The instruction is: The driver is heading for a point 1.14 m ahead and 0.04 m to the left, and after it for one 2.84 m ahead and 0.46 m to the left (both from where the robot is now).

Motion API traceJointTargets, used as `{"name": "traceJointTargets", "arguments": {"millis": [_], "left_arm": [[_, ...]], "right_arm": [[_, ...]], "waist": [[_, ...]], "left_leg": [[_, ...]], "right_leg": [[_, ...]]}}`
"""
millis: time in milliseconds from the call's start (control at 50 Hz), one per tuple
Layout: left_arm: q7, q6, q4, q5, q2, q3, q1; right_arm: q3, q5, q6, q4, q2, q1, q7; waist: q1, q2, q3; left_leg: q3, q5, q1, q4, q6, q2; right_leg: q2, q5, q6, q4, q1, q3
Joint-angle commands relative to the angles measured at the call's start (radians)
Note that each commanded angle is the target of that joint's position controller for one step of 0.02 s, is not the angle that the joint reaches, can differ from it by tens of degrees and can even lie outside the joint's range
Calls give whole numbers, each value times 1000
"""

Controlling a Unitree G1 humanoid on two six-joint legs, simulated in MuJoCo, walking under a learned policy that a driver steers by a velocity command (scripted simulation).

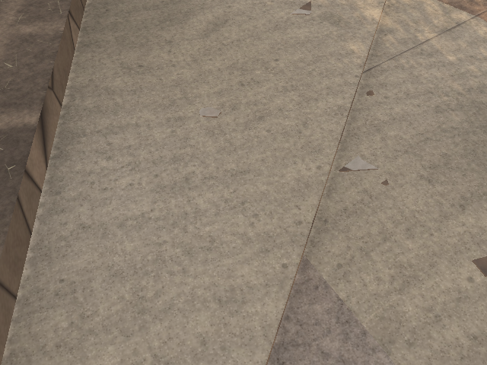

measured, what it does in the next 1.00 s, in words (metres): walks ahead: right foot 0.05 m lower, then left foot 0.04 m higher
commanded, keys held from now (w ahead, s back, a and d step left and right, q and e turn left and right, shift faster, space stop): w+e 0.22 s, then w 0.52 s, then w+q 0.26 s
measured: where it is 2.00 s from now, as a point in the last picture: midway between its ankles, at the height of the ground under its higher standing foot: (268, 194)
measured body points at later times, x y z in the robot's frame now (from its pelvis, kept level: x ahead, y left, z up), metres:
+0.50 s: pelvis +0.23 -0.08 -0.03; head +0.25 -0.11 +0.42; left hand +0.24 +0.15 -0.16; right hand +0.39 -0.33 -0.13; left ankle +0.41 +0.05 -0.69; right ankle +0.11 -0.14 -0.77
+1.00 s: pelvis +0.49 -0.10 +0.01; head +0.51 -0.10 +0.46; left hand +0.75 +0.09 -0.07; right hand +0.43 -0.36 -0.12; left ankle +0.49 -0.02 -0.73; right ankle +0.59 -0.29 -0.70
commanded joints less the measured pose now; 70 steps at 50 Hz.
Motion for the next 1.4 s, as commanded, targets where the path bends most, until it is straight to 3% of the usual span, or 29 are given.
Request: {"name": "traceJointTargets", "arguments": {"millis": [20, 140, 180, 200, 220, 240, 260, 280, 320, 420, 480, 520, 620, 640, 660, 680, 700, 720, 760, 820, 900, 1040, 1140, 1180, 1200, 1220, 1240, 1280, 1400], "left_arm": [[-15, 16, -42, 10, -30, -20, 95], [-40, 46, -1, 0, 57, 12, 158], [-47, 37, 97, 8, 104, 46, 337], [-49, 11, 96, 31, 148, 40, 338], [-66, -19, 29, 8, 117, -14, 266], [-82, -40, 10, 7, 180, 20, 259], [-83, -48, 8, 3, 191, 28, 194], [-71, -47, 1, 15, 162, 19, 129], [-38, -55, -3, 31, 127, 3, 63], [23, -53, 70, 26, 32, -14, 247], [34, -36, 80, 25, 25, -18, 290], [23, -36, 93, 26, 31, -17, 319], [26, -24, 85, 18, 75, -3, 216], [28, -23, 74, 18, 87, 4, 166], [11, -21, 77, 17, -25, -16, 313], [1, -34, 76, 26, -12, -24, 235], [-8, -49, 31, 8, 15, -4, 154], [-8, -60, -3, -13, 63, 9, 77], [2, -65, -14, 2, 35, 12, 19], [9, -54, 9, 14, -7, 16, 64], [9, -56, -39, 35, -12, 11, -112], [-21, -69, -75, 12, 1, 6, -302], [-27, -89, -14, 3, 33, 31, -152], [-19, -91, 49, 40, 96, 50, 159], [-24, -88, 57, 49, 187, 63, 170], [-25, -82, 86, 30, 172, 73, 154], [-20, -79, 65, 28, 65, 44, 94], [-17, -75, 54, 42, -11, 3, -42], [15, -76, 112, 50, 29, 8, 26]], "right_arm": [[-31, 13, -12, -66, -128, -125, 6], [-31, 26, 13, -69, -150, -169, 7], [-8, 2, 36, -63, -80, -148, 14], [12, -11, 41, -90, 0, -125, 18], [36, -16, 24, -94, 58, 9, 22], [27, 34, -4, -176, 3, -3, 33], [20, 65, -12, -175, -58, -69, 32], [17, 44, -6, -172, -91, -138, 24], [13, 7, 15, -158, -91, -87, 7], [35, 9, 21, -204, -18, -220, 17], [60, 25, 9, -240, 40, -347, 42], [54, 36, 3, -238, 22, -341, 54], [18, 29, 8, -201, -69, -133, 46], [-2, 28, 14, -157, -117, 0, 37], [-25, 2, 16, -114, -159, 125, 34], [-31, -1, 24, -79, -143, 287, 32], [-15, 1, 19, -59, -110, 217, 28], [-9, 13, 15, -84, -107, 71, 27], [0, 7, -2, -73, -60, 6, 32], [8, 16, -3, -51, -30, 19, 30], [-13, 31, 3, -28, -109, 98, 0], [-32, 48, 21, -20, -141, 172, -27], [-28, 21, 49, -35, -93, 201, -37], [14, 5, 47, -54, 51, 219, -23], [16, 50, 30, -89, 25, 382, -22], [7, 89, 32, -104, -42, 328, -24], [-4, 75, 39, -123, -91, 173, -28], [-11, 49, 61, -150, -78, 92, -26], [17, 32, 85, -242, -4, 16, 8]], "waist": [[89, 165, -32], [160, 124, -56], [226, -141, 6], [160, -370, 96], [22, -434, 68], [42, -435, -39], [30, -176, 9], [46, -47, 21], [-4, -55, -17], [70, 1, -31], [119, -29, 13], [117, -77, 19], [-48, -140, -98], [-113, -134, -152], [-67, 89, -335], [-174, 214, -431], [-123, 274, -328], [-66, 166, -135], [3, 56, -19], [52, 102, -24], [22, 80, 18], [-29, 106, 15], [32, 74, -44], [139, -132, -193], [49, -274, -263], [63, -208, -236], [104, -68, -128], [47, -51, -7], [21, -38, 30]], "left_leg": [[-124, 32, -73, -199, -31, 228], [-1, -158, -119, 63, -104, 245], [66, -247, -224, 570, -142, 133], [38, -400, -497, 1036, -180, 83], [-39, -458, -634, 1344, -184, 71], [-106, -311, -761, 1334, -192, 39], [-130, -186, -849, 1311, -192, 85], [-155, -62, -804, 1216, -197, 124], [-176, 33, -671, 1077, -229, 151], [-133, 142, -699, 762, -249, 130], [-32, 191, -556, 446, -236, 61], [8, 160, -492, 410, -209, 28], [7, 156, -143, 222, -119, -59], [-55, 244, 38, 149, -98, -33], [-314, 61, 492, 216, 4, 146], [-632, -205, 633, 42, 50, 264], [-784, -307, 548, -104, 28, 323], [-690, -229, 346, -146, -3, 310], [-472, 25, 127, -165, -35, 224], [-359, 113, 61, -209, -17, 158], [-339, 129, 39, -231, 4, 165], [-381, -8, 21, -74, -38, 165], [-421, -136, -11, 254, -96, 93], [-270, -430, -448, 919, -184, -39], [-255, -406, -610, 1125, -205, -35], [-229, -264, -740, 1240, -221, 30], [-223, -173, -770, 1281, -222, 60], [-253, -66, -706, 1277, -234, 85], [-200, 37, -656, 1000, -254, 124]], "right_leg": [[-71, 98, 20, -169, 117, 5], [-52, 163, 23, -359, 350, -109], [40, 59, -19, -488, 470, -156], [-68, 95, -57, -490, 438, 119], [-141, 550, -77, -442, 362, 346], [-272, 110, -226, -789, 436, 783], [-310, -101, -260, -808, 429, 789], [-274, -51, -230, -756, 369, 644], [-200, 138, -215, -716, 305, 476], [-151, 525, -179, -738, 488, 267], [-105, 579, -147, -818, 473, 158], [-117, 653, -161, -828, 508, 127], [-126, 1146, -106, -616, 595, 69], [-108, 1129, -77, -471, 555, 68], [-38, 938, -20, -162, 183, 25], [105, 210, 0, 129, 25, 51], [107, -97, -31, 271, -101, 141], [58, -44, -47, 253, -130, 121], [-9, 31, -59, 153, -57, 73], [-19, 84, -33, 49, 17, 34], [-15, 245, 41, -201, -29, 9], [27, 420, 93, -524, 97, 57], [22, 359, 45, -682, 347, 10], [-231, 513, -21, -499, 807, 246], [-419, 505, -197, -561, 863, 563], [-448, 108, -275, -685, 819, 680], [-371, -16, -237, -735, 708, 552], [-264, 125, -179, -772, 469, 346], [-198, 468, -143, -834, 356, 20]]}}
Next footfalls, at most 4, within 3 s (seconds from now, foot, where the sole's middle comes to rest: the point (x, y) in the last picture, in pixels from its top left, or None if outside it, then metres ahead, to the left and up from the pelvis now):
0.20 right None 0.15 -0.15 -0.81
0.62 left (263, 347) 0.53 -0.02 -0.77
1.16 right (353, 299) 0.68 -0.30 -0.81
1.62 left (247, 225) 0.93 0.01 -0.77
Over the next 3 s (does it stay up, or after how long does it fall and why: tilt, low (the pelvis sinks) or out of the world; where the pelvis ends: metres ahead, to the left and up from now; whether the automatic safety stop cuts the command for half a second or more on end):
stays up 1.11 -0.02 0.01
